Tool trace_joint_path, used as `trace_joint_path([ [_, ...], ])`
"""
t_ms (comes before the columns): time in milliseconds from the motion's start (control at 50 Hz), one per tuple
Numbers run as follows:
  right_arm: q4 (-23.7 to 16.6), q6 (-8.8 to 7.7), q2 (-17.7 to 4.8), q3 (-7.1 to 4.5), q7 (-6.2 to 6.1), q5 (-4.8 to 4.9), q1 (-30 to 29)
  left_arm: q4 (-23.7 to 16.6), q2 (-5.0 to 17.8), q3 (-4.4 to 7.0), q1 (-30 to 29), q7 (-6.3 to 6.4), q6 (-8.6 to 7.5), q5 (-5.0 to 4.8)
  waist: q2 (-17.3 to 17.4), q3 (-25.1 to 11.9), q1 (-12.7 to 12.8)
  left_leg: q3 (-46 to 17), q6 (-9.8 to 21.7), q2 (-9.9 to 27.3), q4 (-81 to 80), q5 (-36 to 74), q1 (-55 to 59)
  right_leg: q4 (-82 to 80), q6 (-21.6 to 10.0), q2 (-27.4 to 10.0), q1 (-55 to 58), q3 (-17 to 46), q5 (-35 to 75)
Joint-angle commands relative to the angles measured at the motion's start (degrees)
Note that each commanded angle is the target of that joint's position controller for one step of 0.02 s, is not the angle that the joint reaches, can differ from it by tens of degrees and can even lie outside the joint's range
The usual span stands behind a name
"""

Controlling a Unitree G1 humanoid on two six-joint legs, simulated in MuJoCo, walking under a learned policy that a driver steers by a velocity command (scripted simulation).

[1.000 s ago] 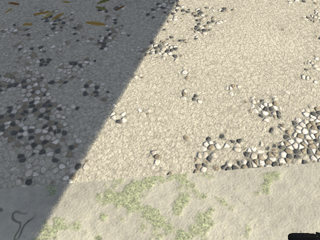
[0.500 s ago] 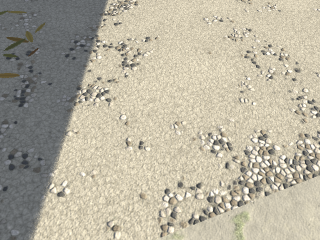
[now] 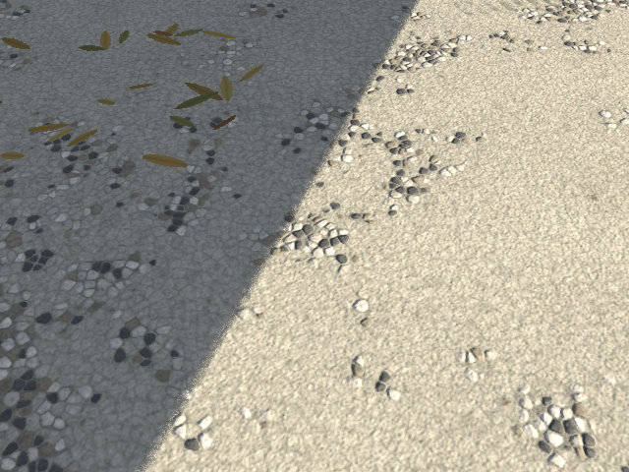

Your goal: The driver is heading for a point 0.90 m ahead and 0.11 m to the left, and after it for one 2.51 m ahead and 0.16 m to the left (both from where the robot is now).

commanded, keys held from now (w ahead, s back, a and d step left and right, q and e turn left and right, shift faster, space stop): w+q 0.42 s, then w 0.02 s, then w+e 0.56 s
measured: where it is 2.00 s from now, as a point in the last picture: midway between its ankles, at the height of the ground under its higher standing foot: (300, 323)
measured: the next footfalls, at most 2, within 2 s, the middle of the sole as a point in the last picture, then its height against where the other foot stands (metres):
left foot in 0.20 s outside the picture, level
right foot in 0.74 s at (337, 416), level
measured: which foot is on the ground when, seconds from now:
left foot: up 0.00-0.18, down 0.20-0.76, up 0.78-1.00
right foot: down 0.00-0.22, up 0.24-0.72, down 0.74-1.00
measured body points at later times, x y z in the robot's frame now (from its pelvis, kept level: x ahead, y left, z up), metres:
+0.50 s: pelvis +0.27 +0.08 +0.00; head +0.29 +0.11 +0.45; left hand +0.39 +0.39 -0.09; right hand +0.41 -0.18 -0.10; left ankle +0.23 +0.14 -0.74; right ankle +0.46 -0.07 -0.68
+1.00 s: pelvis +0.57 +0.08 +0.00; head +0.60 +0.07 +0.45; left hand +0.59 +0.37 -0.11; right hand +0.78 -0.15 -0.09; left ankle +0.66 +0.28 -0.68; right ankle +0.57 +0.02 -0.74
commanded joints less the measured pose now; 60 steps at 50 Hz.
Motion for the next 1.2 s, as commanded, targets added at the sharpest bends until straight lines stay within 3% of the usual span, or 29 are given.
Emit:
trace_joint_path([
  [20, -4.30, -0.57, -0.21, 0.56, 1.26, -0.13, -2.88, -3.92, 8.97, 2.09, -4.88, 0.65, -0.86, -0.43, -5.03, 2.38, -1.06, 0.99, 0.76, 0.82, -8.03, 7.12, 2.37, -7.66, -8.59, -15.87, -3.05, 3.86, 14.92],
  [100, -7.44, -0.28, -1.45, 0.30, 2.24, -0.12, -8.45, -1.79, 10.91, 2.91, -2.16, 0.73, 0.42, -1.72, -4.82, 4.05, 0.23, 3.28, 3.27, -0.05, -13.92, 3.14, 1.32, -5.00, -6.93, -17.98, 4.09, 1.17, 16.74],
  [140, -8.47, -0.03, -2.70, -0.36, 2.52, -0.31, -8.07, -1.35, 12.40, 3.36, -2.22, 0.84, 1.25, -2.25, -5.94, 2.61, -1.07, 6.14, 5.30, -2.57, -15.06, -2.59, 4.75, 0.60, -5.74, -18.28, 6.89, -0.54, 30.05],
  [160, -8.27, 0.19, -3.92, -1.10, 2.47, -0.38, -5.35, -1.39, 13.30, 3.58, -2.57, 0.96, 1.70, -2.54, -6.90, 0.12, -2.96, 8.16, 6.54, -4.89, -15.05, -5.55, 9.63, 6.26, -4.98, -17.87, 7.37, -1.58, 40.00],
  [180, -6.62, 0.36, -5.90, -2.46, 2.24, -0.20, 1.87, -1.55, 13.39, 3.51, -3.47, 1.06, 2.25, -2.85, -6.39, -3.82, -7.37, 9.90, 8.26, -7.87, -17.55, -4.83, 19.44, 16.60, -3.62, -16.23, 5.40, -3.46, 46.17],
  [200, -3.72, 0.77, -9.89, -4.63, 1.39, 0.08, 11.98, -1.87, 11.69, 2.73, -2.51, 1.31, 2.29, -2.30, -4.18, -9.19, -11.78, 7.77, 10.48, -9.34, -19.19, -2.80, 35.66, 30.99, -1.30, -13.69, -3.29, -4.50, 40.88],
  [220, -3.23, 0.96, -17.30, -6.22, 0.26, 0.65, 14.68, -4.63, 4.74, 0.41, 1.98, 0.97, 1.54, 0.56, 11.29, -13.30, -8.10, -18.95, 18.90, 5.68, -21.39, -4.85, 55.33, 53.26, 2.85, -6.15, -27.80, -3.83, -2.60],
  [240, -5.93, -0.20, -16.54, -5.27, 0.75, 0.34, 14.47, -6.01, 4.21, -0.65, 0.55, 0.43, -0.60, -0.18, 10.44, -23.52, -8.14, -45.69, 26.36, 13.57, -32.87, -17.61, 62.85, 64.17, 3.50, 1.32, -39.02, 10.72, -23.87],
  [260, -5.46, -1.16, -11.82, -3.90, 1.25, -0.16, 13.55, -7.40, 9.35, 0.64, -7.06, -0.10, -1.87, -2.76, 3.34, -17.51, -10.77, -39.64, 22.25, 12.39, -36.12, -17.09, 59.42, 65.36, 2.12, -1.92, -44.70, 14.62, -18.94],
  [280, -5.22, -1.77, -10.15, -3.40, 1.22, -0.21, 11.17, -8.24, 8.93, 0.40, -9.09, -0.05, -2.60, -3.03, 2.14, -11.13, -9.12, -32.06, 20.16, 10.26, -35.85, -13.27, 52.01, 61.47, 0.99, -4.18, -45.23, 13.98, -13.66],
  [300, -5.73, -1.88, -8.17, -2.77, 1.05, -0.13, 7.14, -7.37, 8.56, 0.43, -8.81, 0.50, -2.77, -1.55, -1.36, -7.33, -6.43, -25.70, 18.16, 7.77, -35.54, -7.17, 43.81, 56.64, 1.05, -6.52, -41.78, 14.03, -9.71],
  [320, -6.60, -1.90, -6.49, -2.18, 0.76, -0.58, 4.21, -6.93, 9.05, 0.85, -7.85, 0.77, -2.39, -0.51, -0.44, -5.60, -4.18, -21.37, 17.27, 5.81, -36.32, -1.37, 37.32, 52.61, 1.41, -7.92, -37.22, 14.36, -6.97],
  [400, -7.03, -2.28, -7.00, -2.30, -0.41, -0.84, 3.65, -6.99, 6.75, 0.56, -7.64, 0.64, -0.24, 0.35, -0.08, -4.06, -2.27, -14.87, 17.65, 2.74, -39.19, 8.83, 27.90, 44.20, 4.24, -7.24, -32.07, 12.90, -1.04],
  [500, -4.45, -2.32, -6.50, -1.83, -1.45, -0.69, 7.17, -8.05, 3.58, -1.09, -15.99, -0.39, -0.37, -0.38, 2.26, -1.53, -6.24, -7.74, 13.66, 0.03, -40.08, 4.26, 26.64, 23.47, 5.18, -5.38, -29.17, 11.35, 18.12],
  [620, -0.38, -2.31, -7.90, -2.00, -1.16, -0.87, 12.14, -10.40, 5.46, -1.09, -22.31, -2.20, -0.99, -1.58, 1.45, 2.43, -9.04, -8.99, 12.99, 6.87, -38.26, 5.29, 39.12, 16.69, 0.45, -5.01, -35.39, 11.39, 15.23],
  [680, 0.35, -1.69, -8.78, -2.35, -1.58, -0.87, 10.92, -10.19, 6.32, -0.79, -18.99, -3.05, -0.96, -1.65, 2.13, 1.02, -6.67, -6.31, 10.99, 7.76, -33.59, 19.78, 43.74, 15.59, -2.63, -3.13, -32.06, 9.89, 7.73],
  [720, -0.30, -1.06, -8.71, -2.12, -1.95, -1.16, 8.85, -7.00, 9.17, 1.01, -7.56, -2.71, -0.69, -1.26, 0.98, -6.84, -0.53, -1.20, 8.61, 3.90, -19.41, 38.77, 41.69, 14.15, -5.46, 1.33, -14.86, 6.50, 8.70],
  [740, -1.61, -0.98, -7.27, -1.29, -2.41, -2.02, 9.08, -5.61, 12.22, 1.97, 1.02, -2.39, -0.47, -1.07, -3.25, -13.50, 2.73, 1.19, 6.46, 1.44, -4.60, 29.18, 32.05, 15.10, -8.62, -5.05, 0.67, 16.26, 11.19],
  [760, -3.24, -2.14, -2.36, 0.18, -1.90, -2.36, 15.16, -5.20, 17.19, 3.19, 4.77, -2.49, -0.34, -1.05, -17.59, -18.81, -0.28, 3.19, 1.12, -9.57, 17.09, -6.79, 8.40, 10.04, -18.89, -17.68, 19.90, 45.05, 1.51],
  [780, -3.01, -3.59, -4.48, 0.30, -1.28, -1.87, 13.02, -4.78, 12.24, 1.95, 5.80, -2.67, -0.21, -2.29, -15.90, -19.97, 1.59, -3.86, 1.27, -9.97, 22.44, -25.23, -0.85, 3.02, -19.19, -19.21, 24.13, 55.89, -8.59],
  [800, -4.51, -4.73, -7.22, -0.37, -0.49, -0.04, 7.45, -5.62, 10.01, 1.25, 2.45, -2.25, 0.05, -2.07, -11.63, -11.86, 2.07, -4.82, 1.95, -6.75, 23.72, -21.34, -5.44, 1.98, -16.75, -18.27, 18.18, 48.87, -10.35],
  [820, -5.33, -5.51, -6.90, -0.14, -0.36, -0.05, 3.65, -6.52, 9.61, 1.11, -0.33, -1.96, 0.37, -1.44, -5.86, -7.34, 1.43, -3.73, 2.36, -4.54, 20.94, -17.32, -4.71, 1.37, -15.29, -16.06, 10.77, 42.85, -6.40],
  [840, -5.79, -5.86, -6.62, -0.31, -0.47, -1.22, 1.72, -7.00, 8.74, 0.77, -2.48, -1.81, 0.63, -1.18, -2.74, -3.70, -0.05, -2.95, 2.04, -2.92, 16.12, -14.67, -3.43, 0.41, -14.63, -14.07, 4.23, 38.41, -0.37],
  [860, -5.91, -5.69, -6.46, -0.60, -0.64, -2.04, 2.13, -7.52, 7.87, 0.32, -3.63, -1.58, 0.61, -0.72, -3.49, -3.12, -1.83, -2.98, 1.62, -1.65, 12.49, -12.50, -0.09, -0.64, -14.15, -12.25, 0.23, 35.46, 4.95],
  [920, -5.97, -4.48, -4.67, -0.39, -0.99, -2.46, 3.54, -7.82, 8.33, 0.49, -3.97, -0.85, 0.69, -1.14, -6.25, -3.01, -3.57, -1.40, -1.04, -1.51, 6.07, -10.74, 2.91, -2.23, -14.95, -9.97, -5.32, 30.79, 13.88],
  [1040, -8.73, -4.67, -1.56, 0.74, -0.87, -2.02, -8.39, -5.54, 10.36, 1.28, 0.91, 1.01, 1.80, -2.02, -6.91, -1.25, 0.35, -0.05, -3.53, -5.40, -16.49, 8.75, 8.52, -1.25, -10.95, -5.18, -11.04, 25.23, 14.23],
  [1140, -10.07, -5.80, -3.51, 0.01, 0.23, -0.97, -13.26, -4.09, 9.82, 1.39, 4.33, 1.63, 3.09, -2.38, -7.80, -0.99, 1.15, -2.36, -1.93, -7.16, -24.80, 7.38, 11.12, 4.21, -9.65, -7.71, -4.17, 32.42, 10.34],
  [1180, -9.43, -6.26, -5.12, -0.77, 0.17, -1.09, -10.48, -4.44, 10.08, 1.73, 2.94, 1.84, 3.64, -2.09, -9.61, -1.11, -0.90, -2.30, 0.00, -7.34, -26.69, 2.88, 14.66, 8.71, -8.39, -8.00, -2.05, 34.62, 15.74],
  [1200, -8.35, -6.54, -6.25, -1.46, -0.21, -1.65, -5.91, -5.11, 9.32, 1.54, 1.38, 1.81, 3.90, -2.01, -9.60, -3.59, -3.64, -1.08, 1.76, -7.28, -29.99, 5.50, 21.60, 14.24, -6.48, -5.47, -2.44, 33.27, 21.77],
])
Over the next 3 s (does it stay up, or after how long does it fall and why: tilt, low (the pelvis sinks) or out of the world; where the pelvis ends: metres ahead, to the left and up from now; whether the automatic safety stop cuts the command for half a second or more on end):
stays up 0.85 0.11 -0.01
